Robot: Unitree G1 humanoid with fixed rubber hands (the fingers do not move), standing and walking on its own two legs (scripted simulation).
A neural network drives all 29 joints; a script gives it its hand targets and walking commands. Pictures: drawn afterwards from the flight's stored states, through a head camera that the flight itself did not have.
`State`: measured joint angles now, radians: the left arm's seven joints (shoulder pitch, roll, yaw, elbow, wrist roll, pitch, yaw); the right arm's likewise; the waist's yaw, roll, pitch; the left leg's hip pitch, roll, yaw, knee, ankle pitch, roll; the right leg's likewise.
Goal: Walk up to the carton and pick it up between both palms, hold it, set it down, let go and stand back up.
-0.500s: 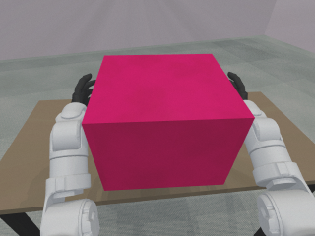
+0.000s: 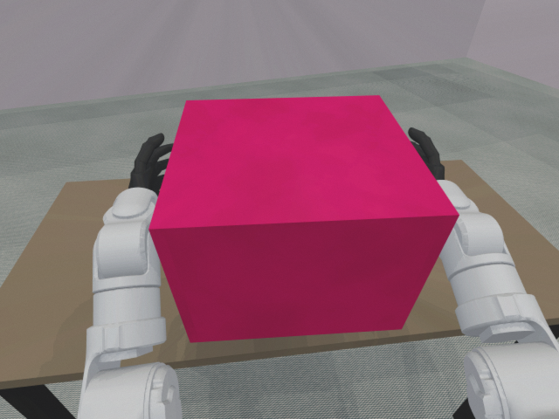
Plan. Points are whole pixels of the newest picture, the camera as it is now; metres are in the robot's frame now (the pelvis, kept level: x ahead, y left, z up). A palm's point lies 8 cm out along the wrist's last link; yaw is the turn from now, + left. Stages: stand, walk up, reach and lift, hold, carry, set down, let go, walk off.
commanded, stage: hold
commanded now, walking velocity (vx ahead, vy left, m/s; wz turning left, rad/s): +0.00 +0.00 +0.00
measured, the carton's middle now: (290, 211) +0.35 +0.00 +0.18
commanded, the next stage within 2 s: none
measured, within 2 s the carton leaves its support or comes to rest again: neither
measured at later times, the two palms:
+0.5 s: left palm (145, 192) +0.36 +0.20 +0.21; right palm (420, 191) +0.37 -0.18 +0.20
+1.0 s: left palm (147, 191) +0.36 +0.19 +0.21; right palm (425, 180) +0.37 -0.18 +0.22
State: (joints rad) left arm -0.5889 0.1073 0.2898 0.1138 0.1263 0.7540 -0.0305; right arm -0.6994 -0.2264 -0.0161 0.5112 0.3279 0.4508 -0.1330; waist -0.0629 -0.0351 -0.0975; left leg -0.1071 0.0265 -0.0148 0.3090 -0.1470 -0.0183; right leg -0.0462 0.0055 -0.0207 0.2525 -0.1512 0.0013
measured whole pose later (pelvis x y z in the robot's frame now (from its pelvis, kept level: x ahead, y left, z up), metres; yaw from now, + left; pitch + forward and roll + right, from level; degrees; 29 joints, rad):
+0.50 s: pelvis -0.01 +0.00 +0.00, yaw +0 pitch -2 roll -1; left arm -0.64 0.13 0.28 0.19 0.13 0.75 -0.06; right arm -0.73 -0.21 -0.05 0.56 0.31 0.46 -0.13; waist -0.06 -0.03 -0.09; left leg -0.13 0.02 -0.02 0.31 -0.13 -0.01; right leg -0.08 0.00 -0.01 0.26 -0.14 0.01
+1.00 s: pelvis +0.00 +0.00 +0.00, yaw +0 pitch -3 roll -1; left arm -0.60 0.11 0.29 0.12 0.12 0.76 -0.04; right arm -0.72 -0.23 -0.02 0.51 0.32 0.48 -0.14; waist -0.06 -0.02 -0.10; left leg -0.11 0.02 -0.03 0.31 -0.15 -0.02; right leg -0.05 0.01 -0.02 0.26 -0.16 0.00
